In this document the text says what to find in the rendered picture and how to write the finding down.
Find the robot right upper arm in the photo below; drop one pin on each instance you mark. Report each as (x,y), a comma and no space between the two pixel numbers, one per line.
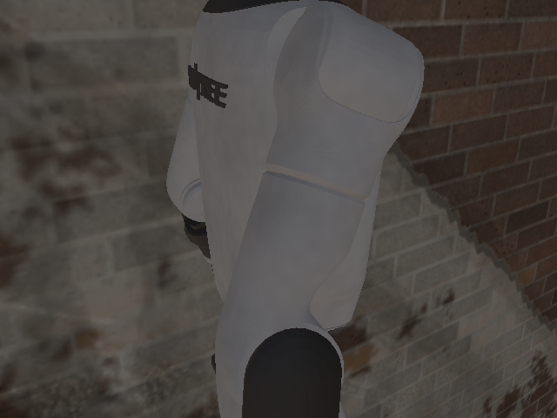
(345,88)

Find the robot left forearm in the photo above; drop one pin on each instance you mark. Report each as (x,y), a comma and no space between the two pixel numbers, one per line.
(197,234)

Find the robot right forearm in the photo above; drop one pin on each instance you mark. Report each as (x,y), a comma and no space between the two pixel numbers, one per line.
(295,373)

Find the humanoid robot torso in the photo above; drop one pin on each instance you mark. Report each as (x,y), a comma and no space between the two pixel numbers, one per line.
(234,56)

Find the robot left upper arm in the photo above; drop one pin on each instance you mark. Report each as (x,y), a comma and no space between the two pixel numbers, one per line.
(183,177)

